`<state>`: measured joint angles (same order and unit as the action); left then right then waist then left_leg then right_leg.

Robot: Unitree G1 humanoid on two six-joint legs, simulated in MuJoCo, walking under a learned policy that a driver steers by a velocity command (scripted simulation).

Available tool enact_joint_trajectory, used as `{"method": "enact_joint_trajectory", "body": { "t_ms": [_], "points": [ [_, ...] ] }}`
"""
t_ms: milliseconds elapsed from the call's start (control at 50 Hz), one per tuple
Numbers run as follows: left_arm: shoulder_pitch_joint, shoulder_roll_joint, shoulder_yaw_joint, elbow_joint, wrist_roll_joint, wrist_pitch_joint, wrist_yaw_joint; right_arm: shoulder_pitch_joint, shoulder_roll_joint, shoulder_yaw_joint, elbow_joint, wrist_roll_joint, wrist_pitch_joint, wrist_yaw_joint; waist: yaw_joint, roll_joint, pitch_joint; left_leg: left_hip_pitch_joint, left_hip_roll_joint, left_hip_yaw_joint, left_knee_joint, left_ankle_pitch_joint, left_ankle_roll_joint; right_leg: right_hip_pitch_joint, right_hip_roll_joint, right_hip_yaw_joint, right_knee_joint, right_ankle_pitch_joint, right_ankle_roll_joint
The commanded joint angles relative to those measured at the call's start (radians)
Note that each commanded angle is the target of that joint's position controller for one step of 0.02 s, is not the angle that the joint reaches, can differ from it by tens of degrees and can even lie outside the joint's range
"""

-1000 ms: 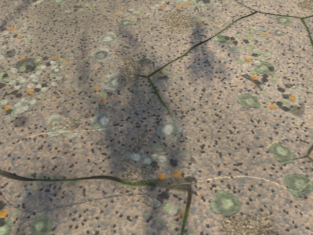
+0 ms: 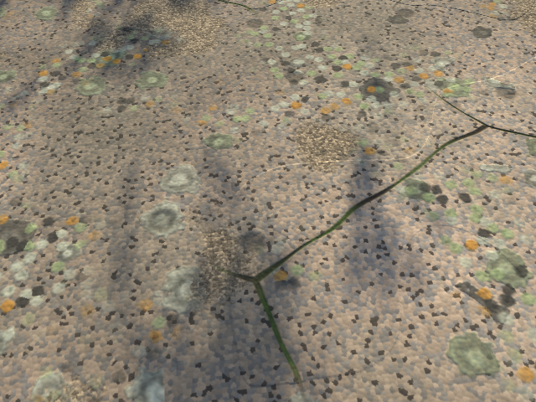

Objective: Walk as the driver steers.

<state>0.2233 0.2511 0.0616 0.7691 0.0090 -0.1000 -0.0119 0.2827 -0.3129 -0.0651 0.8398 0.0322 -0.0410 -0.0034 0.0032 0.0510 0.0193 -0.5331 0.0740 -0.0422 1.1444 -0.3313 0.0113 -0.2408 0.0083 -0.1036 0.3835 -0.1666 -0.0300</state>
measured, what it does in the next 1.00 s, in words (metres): walks ahead: left foot, then right foot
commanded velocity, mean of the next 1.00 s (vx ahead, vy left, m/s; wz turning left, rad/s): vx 0.50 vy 0.00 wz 0.22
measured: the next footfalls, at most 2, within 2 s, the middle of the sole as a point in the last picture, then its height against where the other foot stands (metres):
left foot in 0.34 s outside the picture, level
right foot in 0.86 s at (262, 331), level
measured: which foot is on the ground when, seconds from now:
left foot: up 0.00-0.32, down 0.34-0.86, up 0.88-1.00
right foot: down 0.00-0.32, up 0.34-0.84, down 0.86-1.00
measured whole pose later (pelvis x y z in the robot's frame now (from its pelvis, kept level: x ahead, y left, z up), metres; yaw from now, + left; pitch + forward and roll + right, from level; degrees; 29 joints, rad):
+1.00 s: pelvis +0.56 +0.12 -0.01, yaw +10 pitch +2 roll +0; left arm 0.21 0.29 0.06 0.74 -0.01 -0.08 -0.04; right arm 0.27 -0.29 -0.04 0.76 0.00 -0.10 0.00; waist 0.01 0.01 0.04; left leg -0.37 -0.01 -0.05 1.18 -0.39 0.02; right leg -0.37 0.10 0.00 0.50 -0.15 -0.09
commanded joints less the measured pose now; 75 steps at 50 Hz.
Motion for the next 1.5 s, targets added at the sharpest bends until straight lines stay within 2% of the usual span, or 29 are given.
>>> {"method": "enact_joint_trajectory", "body": {
  "t_ms": [20,240,280,320,340,360,380,400,460,520,620,760,820,860,880,900,920,940,980,1060,1180,1280,1340,1360,1380,1400,1420,1440,1500],
  "points": [
    [-0.036,0.118,0.033,-0.036,0.002,-0.027,0.004,0.016,-0.021,-0.012,-0.079,-0.005,0.016,0.001,-0.022,-0.133,0.0,-0.13,0.075,-0.06,-0.035,0.089,-0.014,0.071,-0.294,0.197,-0.258,0.129,-0.175],
    [0.066,0.218,0.07,0.04,-0.029,0.017,0.024,-0.271,-0.023,-0.003,-0.207,-0.011,0.012,0.058,0.059,-0.097,0.07,-0.134,0.031,0.063,-0.48,0.25,0.039,0.277,-0.315,-0.057,-0.201,0.238,-0.11],
    [0.054,0.245,0.077,0.041,-0.038,0.032,0.026,-0.241,-0.049,-0.017,-0.219,-0.014,0.015,0.061,0.023,-0.122,0.032,-0.048,-0.023,0.118,-0.495,0.144,0.077,0.316,-0.318,-0.087,-0.082,0.514,-0.088],
    [0.033,0.241,0.072,0.034,-0.045,0.048,0.03,0.003,-0.127,-0.066,-0.16,-0.008,0.019,0.052,-0.115,-0.107,-0.107,0.302,-0.128,0.172,-0.57,0.17,0.136,0.236,-0.259,-0.149,0.268,0.727,-0.038],
    [0.054,0.194,0.052,0.015,-0.016,0.043,0.033,0.171,-0.227,-0.106,-0.121,-0.003,0.029,0.03,-0.174,0.013,-0.202,0.609,-0.019,-0.038,-0.595,0.191,0.199,-0.015,-0.213,-0.159,0.592,0.429,0.019],
    [0.133,0.051,0.005,-0.048,0.016,0.014,0.022,0.124,-0.336,-0.115,-0.136,0.001,0.018,0.028,-0.042,0.259,-0.291,0.891,0.216,-0.622,-0.726,-0.009,0.391,-0.451,-0.005,-0.028,0.919,-0.425,0.078],
    [0.015,0.138,0.016,-0.055,-0.027,-0.023,0.01,0.149,-0.242,-0.087,-0.167,-0.007,0.0,0.036,-0.126,0.112,-0.365,0.915,0.261,-0.773,-0.862,-0.103,0.394,-0.557,-0.008,0.178,1.006,-0.435,0.057],
    [-0.065,0.179,0.027,-0.08,-0.059,-0.041,0.005,0.118,-0.185,-0.07,-0.157,-0.016,-0.015,0.039,-0.128,0.065,-0.227,0.831,0.24,-0.634,-0.87,-0.019,0.348,-0.633,-0.048,0.174,0.987,-0.336,0.03],
    [-0.038,0.179,0.034,-0.056,-0.006,-0.038,0.018,-0.051,-0.097,-0.04,-0.198,-0.028,-0.02,0.028,-0.007,0.0,-0.096,0.467,0.135,-0.369,-0.881,0.264,0.282,-0.436,-0.139,0.189,0.774,-0.162,0.026],
    [-0.023,0.142,0.029,-0.053,0.003,-0.006,0.014,-0.056,-0.106,-0.041,-0.2,-0.028,-0.027,0.014,0.019,-0.012,-0.077,0.365,0.107,-0.268,-0.924,0.419,0.289,-0.383,-0.13,0.16,0.654,-0.087,0.064],
    [-0.154,0.089,0.0,-0.071,-0.012,0.0,-0.002,0.01,-0.108,-0.034,-0.152,-0.027,-0.036,-0.002,-0.048,0.017,-0.021,0.351,0.056,-0.094,-0.959,0.421,0.215,-0.359,-0.115,0.122,0.326,0.26,0.072],
    [-0.276,0.105,-0.006,-0.123,-0.031,-0.007,-0.042,0.084,-0.131,-0.039,-0.077,-0.029,-0.031,0.0,-0.098,0.002,0.058,0.587,0.161,-0.06,-0.935,0.42,0.186,-0.468,-0.079,0.119,0.167,0.221,-0.009],
    [-0.205,0.128,0.005,-0.121,-0.027,-0.005,-0.055,0.053,-0.152,-0.046,-0.078,-0.029,-0.017,-0.011,-0.048,0.029,-0.001,0.65,0.164,-0.005,-0.811,0.785,0.147,-0.358,-0.019,0.074,0.159,0.089,-0.056],
    [0.013,0.194,0.043,-0.069,-0.02,0.003,-0.045,0.019,-0.153,-0.041,-0.093,-0.031,-0.002,-0.023,0.071,0.016,-0.144,0.589,0.102,0.071,-0.506,1.036,0.097,-0.039,0.052,0.031,0.13,0.113,-0.106],
    [0.163,0.265,0.062,-0.052,-0.018,0.01,-0.033,0.038,-0.121,-0.025,-0.118,-0.049,-0.005,-0.032,0.117,-0.093,-0.259,0.366,0.058,0.105,-0.2,0.743,0.056,0.254,-0.111,0.273,0.143,0.171,-0.175],
    [0.192,0.317,0.072,-0.044,-0.027,0.006,-0.039,0.161,-0.007,0.01,-0.138,-0.059,-0.031,-0.012,0.032,-0.344,-0.356,-0.065,-0.16,0.046,0.134,-0.14,-0.016,0.59,-0.322,0.807,0.039,-0.029,-0.364],
    [0.211,0.222,0.05,-0.044,-0.041,0.01,-0.036,0.082,-0.086,0.002,-0.134,-0.034,-0.061,0.004,0.099,-0.239,-0.366,-0.192,-0.127,-0.092,0.222,-0.212,-0.003,0.638,-0.317,0.887,-0.054,-0.185,-0.338],
    [0.159,0.198,0.042,-0.058,-0.033,0.013,-0.028,-0.022,-0.12,-0.006,-0.172,-0.003,-0.082,0.015,0.108,-0.183,-0.225,-0.257,-0.08,-0.09,0.207,-0.129,0.01,0.53,-0.293,0.757,-0.076,-0.161,-0.298],
    [0.063,0.178,0.034,-0.087,-0.02,0.019,-0.021,-0.103,-0.11,-0.007,-0.193,-0.035,-0.098,0.008,0.053,-0.019,-0.086,-0.198,-0.017,-0.064,0.057,-0.023,0.008,0.271,-0.23,0.599,-0.108,0.039,-0.267],
    [0.026,0.171,0.03,-0.109,-0.019,0.021,-0.004,-0.054,-0.08,-0.007,-0.199,-0.049,-0.066,0.001,-0.017,-0.089,-0.055,-0.09,0.011,-0.039,-0.123,0.006,-0.045,0.074,-0.169,0.475,-0.158,0.235,-0.277],
    [0.1,0.208,0.044,-0.082,-0.033,0.041,0.025,-0.254,-0.029,0.014,-0.245,-0.043,-0.066,0.004,0.057,-0.12,-0.027,0.033,-0.063,-0.006,-0.527,0.391,-0.088,-0.043,-0.077,0.371,-0.141,0.183,-0.193],
    [0.148,0.197,0.045,-0.066,-0.038,0.061,0.031,-0.307,-0.076,-0.007,-0.264,-0.025,-0.086,0.02,0.059,-0.15,-0.03,0.079,-0.089,-0.049,-0.664,0.328,-0.055,0.088,-0.125,0.51,-0.028,0.093,-0.162],
    [0.109,0.154,0.033,-0.086,-0.029,0.064,0.028,-0.125,-0.128,-0.037,-0.227,-0.034,-0.099,0.011,-0.046,-0.163,-0.118,0.367,-0.042,-0.054,-0.722,0.281,0.025,0.056,-0.073,0.5,0.169,0.16,-0.105],
    [0.113,0.095,0.011,-0.108,-0.012,0.059,0.024,0.026,-0.183,-0.053,-0.217,-0.048,-0.099,0.001,-0.106,-0.053,-0.256,0.62,0.131,-0.218,-0.702,0.226,0.092,-0.067,-0.008,0.41,0.441,0.009,-0.068],
    [0.258,0.046,-0.007,-0.135,-0.04,0.048,0.023,0.099,-0.255,-0.071,-0.177,-0.054,-0.083,0.006,-0.04,0.279,-0.356,0.899,0.345,-0.676,-0.778,0.042,0.263,-0.415,0.114,0.281,0.744,-0.433,-0.008],
    [0.253,0.148,0.009,-0.104,-0.05,0.047,0.027,0.089,-0.164,-0.055,-0.184,-0.03,-0.079,0.012,-0.063,0.184,-0.289,0.854,0.347,-0.759,-0.826,-0.181,0.255,-0.533,0.025,0.298,0.87,-0.406,0.006],
    [0.145,0.195,0.022,-0.11,-0.042,0.05,0.026,0.057,-0.102,-0.038,-0.186,-0.029,-0.075,0.01,-0.092,0.08,-0.161,0.736,0.29,-0.598,-0.842,-0.167,0.21,-0.554,-0.004,0.285,0.898,-0.308,0.013],
    [0.086,0.181,0.021,-0.12,-0.03,0.052,0.027,0.016,-0.086,-0.028,-0.185,-0.04,-0.069,0.013,-0.078,0.013,-0.091,0.619,0.242,-0.474,-0.858,-0.047,0.186,-0.525,-0.03,0.255,0.879,-0.241,0.018],
    [0.053,0.13,0.017,-0.138,-0.029,0.048,0.013,-0.026,-0.05,-0.013,-0.16,-0.047,-0.07,0.017,-0.026,0.055,-0.014,0.438,0.154,-0.282,-0.926,0.171,0.181,-0.442,-0.076,0.232,0.754,-0.167,0.019]
  ]
}}
Keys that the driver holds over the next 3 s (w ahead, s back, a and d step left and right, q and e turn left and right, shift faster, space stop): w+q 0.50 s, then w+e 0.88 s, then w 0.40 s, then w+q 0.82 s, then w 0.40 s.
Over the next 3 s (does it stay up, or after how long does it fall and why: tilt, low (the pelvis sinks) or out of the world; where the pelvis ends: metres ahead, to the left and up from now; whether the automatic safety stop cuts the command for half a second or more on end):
stays up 1.65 0.17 0.00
